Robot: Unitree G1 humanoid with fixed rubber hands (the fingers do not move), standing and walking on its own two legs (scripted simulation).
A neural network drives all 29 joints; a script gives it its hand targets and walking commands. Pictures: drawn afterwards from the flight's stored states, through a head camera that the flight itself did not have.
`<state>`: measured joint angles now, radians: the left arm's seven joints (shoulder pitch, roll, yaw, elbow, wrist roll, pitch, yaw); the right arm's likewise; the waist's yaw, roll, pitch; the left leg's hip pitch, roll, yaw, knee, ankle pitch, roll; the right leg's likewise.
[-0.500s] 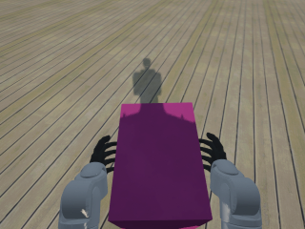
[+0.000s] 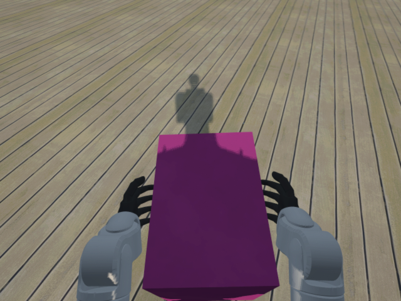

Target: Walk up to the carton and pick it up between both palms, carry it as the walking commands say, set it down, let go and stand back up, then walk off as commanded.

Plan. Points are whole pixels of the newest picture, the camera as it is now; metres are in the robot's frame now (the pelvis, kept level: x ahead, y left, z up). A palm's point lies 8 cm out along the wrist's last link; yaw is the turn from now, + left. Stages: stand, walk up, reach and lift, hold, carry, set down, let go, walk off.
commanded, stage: carry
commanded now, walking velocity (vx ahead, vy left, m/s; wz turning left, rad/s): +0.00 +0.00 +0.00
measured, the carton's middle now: (208, 221) +0.29 +0.00 +0.02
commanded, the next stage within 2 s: hold in 0.04 s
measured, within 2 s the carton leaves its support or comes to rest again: neither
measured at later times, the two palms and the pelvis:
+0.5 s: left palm (133, 211) +0.29 +0.15 +0.05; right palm (264, 202) +0.31 -0.12 +0.06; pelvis -0.02 +0.00 +0.00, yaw +3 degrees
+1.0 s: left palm (147, 220) +0.32 +0.14 -0.05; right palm (259, 219) +0.33 -0.13 -0.05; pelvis +0.00 +0.00 -0.01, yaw +2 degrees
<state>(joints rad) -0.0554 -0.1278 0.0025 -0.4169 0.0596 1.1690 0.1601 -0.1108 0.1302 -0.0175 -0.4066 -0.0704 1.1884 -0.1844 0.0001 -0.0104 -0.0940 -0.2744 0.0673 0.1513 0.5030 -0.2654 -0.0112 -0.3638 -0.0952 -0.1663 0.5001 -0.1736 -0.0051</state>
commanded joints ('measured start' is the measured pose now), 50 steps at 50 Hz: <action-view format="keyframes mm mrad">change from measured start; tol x32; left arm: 1 -386 -834 -514 -102 -248 -31 -116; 4 -278 -279 -2 578 108 -263 -162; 11 -768 -756 -521 153 -144 -588 -237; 23 -853 -921 6 1135 136 -626 -396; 34 -1354 -925 -185 656 33 -829 -387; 50 -775 -893 -28 1150 216 -972 -347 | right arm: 1 -254 895 504 -39 256 -26 140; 4 -167 266 9 663 -57 -268 171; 9 -383 654 497 135 114 -533 231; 25 -715 992 -27 1183 -161 -587 366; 50 -713 949 75 1038 -189 -955 334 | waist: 1 -4 68 -206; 3 9 83 395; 11 -14 29 -429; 28 -71 5 124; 39 -46 -39 -495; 50 -2 -8 -335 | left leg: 1 74 100 -93 -80 231 16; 3 1 -144 -113 -198 -153 57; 11 225 -110 -291 -55 433 29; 24 -103 -128 -230 -117 -249 74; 50 -312 -189 -230 105 304 11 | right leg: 1 113 -80 101 -39 118 2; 11 481 206 204 -13 345 -16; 24 275 172 217 -93 -291 2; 38 333 160 268 81 457 20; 50 -10 197 262 122 340 15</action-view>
